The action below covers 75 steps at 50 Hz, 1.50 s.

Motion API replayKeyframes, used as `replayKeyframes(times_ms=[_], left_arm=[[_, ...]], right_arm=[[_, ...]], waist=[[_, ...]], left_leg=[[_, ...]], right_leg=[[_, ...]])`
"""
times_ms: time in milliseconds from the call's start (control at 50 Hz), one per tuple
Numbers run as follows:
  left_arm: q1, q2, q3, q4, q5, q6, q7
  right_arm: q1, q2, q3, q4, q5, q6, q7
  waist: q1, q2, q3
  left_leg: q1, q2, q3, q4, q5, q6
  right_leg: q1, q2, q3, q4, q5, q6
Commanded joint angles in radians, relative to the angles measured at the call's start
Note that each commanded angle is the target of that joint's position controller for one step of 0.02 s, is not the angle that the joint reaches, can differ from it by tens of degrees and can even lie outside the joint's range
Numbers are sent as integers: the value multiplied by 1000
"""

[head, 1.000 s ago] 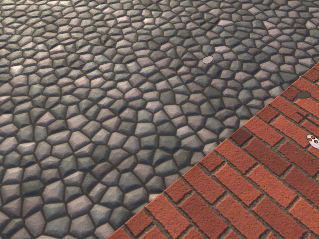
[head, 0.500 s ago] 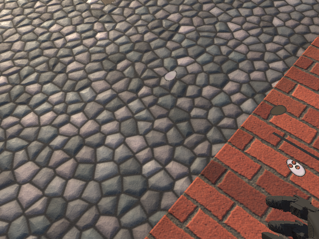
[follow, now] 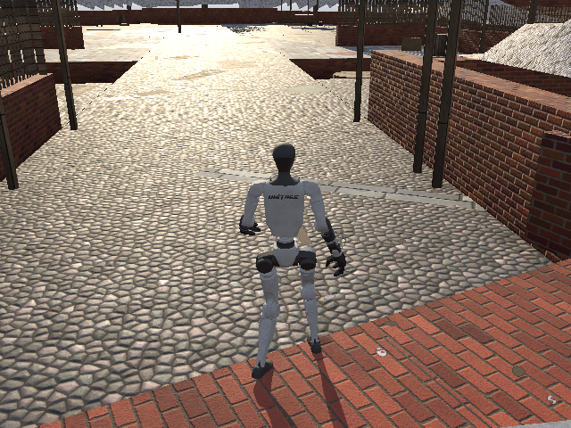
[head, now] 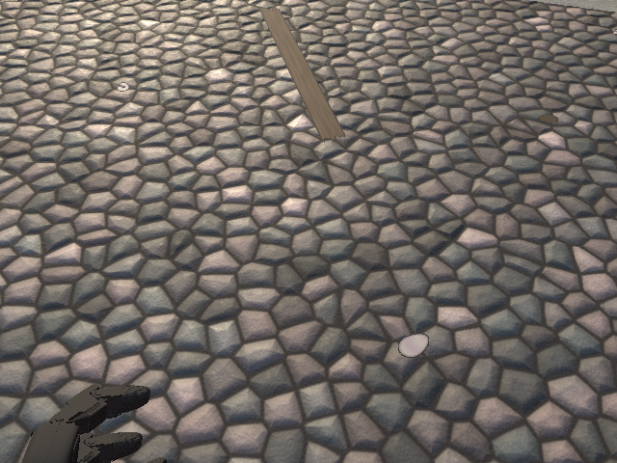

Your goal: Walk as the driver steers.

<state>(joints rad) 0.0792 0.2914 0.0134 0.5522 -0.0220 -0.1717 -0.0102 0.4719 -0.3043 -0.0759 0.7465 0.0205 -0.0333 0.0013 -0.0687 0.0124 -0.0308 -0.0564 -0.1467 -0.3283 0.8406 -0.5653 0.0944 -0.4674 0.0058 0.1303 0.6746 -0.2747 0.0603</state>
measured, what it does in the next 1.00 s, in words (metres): goes down, turning left: left foot 0.14 m lower, then right foot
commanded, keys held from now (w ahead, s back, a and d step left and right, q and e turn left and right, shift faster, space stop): w+q+shift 0.12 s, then q+shift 0.58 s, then shift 0.10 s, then e+shift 0.20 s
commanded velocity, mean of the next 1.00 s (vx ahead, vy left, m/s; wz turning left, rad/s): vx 0.35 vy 0.00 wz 0.78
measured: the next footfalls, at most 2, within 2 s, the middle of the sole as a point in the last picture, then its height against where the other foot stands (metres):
left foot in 0.38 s outside the picture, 0.14 m lower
right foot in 0.72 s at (282, 417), level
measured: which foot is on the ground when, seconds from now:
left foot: up 0.00-0.36, down 0.38-0.70, up 0.72-0.98, down 1.00-1.00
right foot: down 0.00-0.36, up 0.38-0.70, down 0.72-1.00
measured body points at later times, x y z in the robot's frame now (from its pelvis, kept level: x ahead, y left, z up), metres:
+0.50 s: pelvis +0.37 +0.02 -0.12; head +0.43 +0.06 +0.32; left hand +0.35 +0.31 -0.24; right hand +0.63 -0.14 -0.23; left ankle +0.41 +0.08 -0.84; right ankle +0.40 -0.16 -0.71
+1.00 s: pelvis +0.53 +0.02 -0.11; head +0.54 +0.05 +0.34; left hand +0.41 +0.29 -0.22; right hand +0.84 -0.04 -0.20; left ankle +0.44 +0.10 -0.84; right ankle +0.69 +0.00 -0.84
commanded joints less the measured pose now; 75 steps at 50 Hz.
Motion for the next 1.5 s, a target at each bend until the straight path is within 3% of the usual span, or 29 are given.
replayKeyframes(times_ms=[20,60,80,160,180,220,340,380,400,420,480,580,680,720,740,760,820,900,1000,1020,1040,1060,1120,1220,1380,1420,1440,1460,1500], left_arm=[[434,268,98,66,4,22,-9],[346,123,81,63,-1,22,-12],[304,116,78,82,9,19,-16],[189,51,65,160,-9,9,16],[201,55,66,179,-7,7,31],[223,92,74,190,12,16,56],[287,137,85,149,-19,64,52],[203,86,75,136,20,64,39],[350,39,43,67,40,38,24],[358,136,41,50,38,18,11],[315,190,69,83,21,65,49],[96,87,49,37,52,96,50],[50,72,67,25,25,104,37],[151,113,81,52,41,111,49],[165,127,74,24,75,128,56],[159,160,92,34,63,135,55],[27,68,63,-6,52,161,51],[2,76,67,18,34,183,19],[100,155,99,31,-3,194,26],[111,136,95,33,-5,187,26],[53,100,88,-17,-21,175,25],[82,147,106,-7,-15,167,32],[225,143,123,67,-3,205,47],[128,72,86,-7,-5,224,24],[167,106,94,-53,-3,241,-14],[303,229,147,-23,0,240,17],[299,361,164,-54,15,226,23],[303,300,148,-67,49,196,0],[199,246,132,-51,19,172,4]], right_arm=[[61,89,53,-144,64,-37,7],[-249,-72,17,-172,45,-22,-9],[-282,-47,23,-187,20,-6,-6],[-350,-50,8,-225,4,5,34],[-357,-56,6,-226,-34,-9,48],[-335,-22,8,-209,-38,-11,69],[-167,-108,-41,-138,-19,24,98],[65,-167,-61,-57,-11,20,62],[20,-243,-55,-104,-61,-6,37],[-53,-258,-67,-163,-57,-11,26],[-355,-209,-55,-227,-21,15,8],[-313,-185,-51,-158,13,52,-49],[-339,-119,-38,-160,15,86,-67],[-274,-1,-8,-154,3,78,-49],[-157,-5,-4,-155,9,69,-41],[-114,-96,-19,-161,9,60,-23],[-227,-135,-32,-112,-1,102,-38],[-239,15,22,-97,-35,88,-19],[-218,-88,-15,-71,-21,70,-6],[-169,-140,-28,-70,-35,70,-14],[-147,-224,-49,-45,-69,70,-18],[-226,-198,-42,-69,-89,61,-20],[-428,-60,1,-112,-47,39,-45],[-345,-79,-6,-72,-35,58,-64],[-358,-168,-51,-50,15,47,-25],[-302,-110,-42,-36,-4,30,-8],[-344,-37,-14,-104,-62,23,-2],[-420,-95,-25,-108,-53,23,-9],[-452,-110,-32,-107,-20,25,-27]], waist=[[128,-628,-213],[186,-66,84],[147,11,143],[63,-55,248],[76,-67,197],[65,-62,97],[-23,13,-18],[-160,168,35],[-13,276,-145],[-28,170,-332],[141,-131,-206],[92,-52,-187],[113,66,-133],[121,-78,-172],[63,-225,-239],[43,-317,-285],[70,-113,-89],[48,-166,-42],[34,-189,-13],[15,-138,-32],[14,166,-20],[20,210,-11],[105,125,7],[38,113,11],[80,131,-22],[136,-121,-65],[99,-420,-107],[179,-259,-224],[118,-117,-84]], left_leg=[[-869,60,100,766,11,-24],[-928,164,163,673,201,5],[-866,205,150,610,216,12],[-685,279,187,147,508,17],[-576,233,241,27,765,0],[-387,166,314,-111,1039,-11],[-41,106,393,-319,1039,18],[270,199,260,-479,1308,127],[558,367,-60,-200,1655,274],[622,454,-214,-263,1519,360],[117,451,-366,-442,1081,366],[-293,160,-104,-371,1054,169],[-335,76,-166,-289,664,25],[-469,-30,-29,15,106,-61],[-603,-104,69,199,-193,-108],[-633,0,124,379,-134,-149],[-564,57,188,448,56,-177],[-276,80,307,-4,92,-164],[-35,80,281,-414,303,-55],[90,206,193,-439,294,-6],[24,416,-23,-532,221,103],[-78,536,-119,-583,340,180],[-84,419,116,-537,562,96],[45,402,281,-498,742,108],[-30,476,417,-342,818,34],[-319,339,534,41,514,-112],[-654,169,472,331,-134,-194],[-685,148,266,463,-149,-185],[-707,179,225,408,40,-143]], right_leg=[[866,-447,796,-305,-284,-306],[543,-364,690,-375,-418,-284],[394,-365,583,-329,-257,-288],[111,-212,52,-310,8,-181],[66,-162,-48,-274,62,-160],[41,-128,-181,-189,107,-116],[103,-144,-271,441,386,-45],[-240,21,-309,1127,-415,-27],[-504,14,-67,1170,-459,-15],[-533,-20,61,1018,-345,-25],[-413,-54,65,729,-154,78],[-16,26,16,154,101,80],[211,85,42,-173,264,44],[491,-165,181,-265,537,-70],[622,-392,441,-232,787,-257],[576,-488,627,-281,633,-360],[295,-247,315,-304,297,-241],[111,-93,184,-386,157,-194],[41,-97,325,-407,-182,-181],[-75,-54,285,-324,-266,-121],[-196,64,58,-82,-249,-68],[-178,67,-2,181,-281,-28],[-195,25,-27,506,-156,23],[-242,-56,-113,386,-43,70],[103,-32,-241,-61,5,-54],[461,-76,-39,-230,520,-167],[609,-334,396,-213,929,-366],[583,-394,452,-278,771,-460],[469,-274,305,-315,496,-353]])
